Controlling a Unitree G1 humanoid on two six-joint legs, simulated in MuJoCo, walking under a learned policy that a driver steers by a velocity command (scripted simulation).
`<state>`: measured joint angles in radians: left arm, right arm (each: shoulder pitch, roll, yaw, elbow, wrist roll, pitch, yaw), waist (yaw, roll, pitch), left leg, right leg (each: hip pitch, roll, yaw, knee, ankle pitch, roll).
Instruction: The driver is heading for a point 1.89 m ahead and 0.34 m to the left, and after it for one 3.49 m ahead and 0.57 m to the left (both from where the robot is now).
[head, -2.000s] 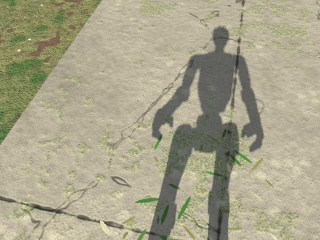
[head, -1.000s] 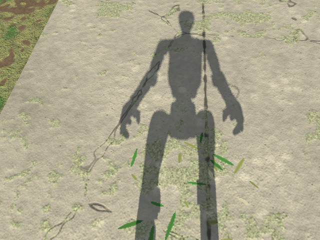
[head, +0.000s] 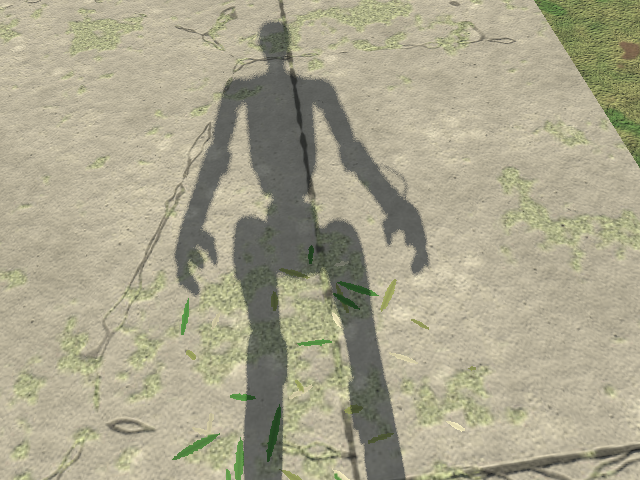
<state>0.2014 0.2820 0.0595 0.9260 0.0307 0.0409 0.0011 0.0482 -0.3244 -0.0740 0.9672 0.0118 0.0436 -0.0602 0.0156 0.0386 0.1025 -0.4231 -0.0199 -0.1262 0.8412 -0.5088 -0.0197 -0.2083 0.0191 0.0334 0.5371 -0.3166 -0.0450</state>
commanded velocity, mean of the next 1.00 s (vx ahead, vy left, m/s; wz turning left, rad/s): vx -0.03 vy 0.00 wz -0.01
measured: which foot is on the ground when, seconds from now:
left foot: up 0.00-0.28, down 0.30-1.00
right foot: down 0.00-1.00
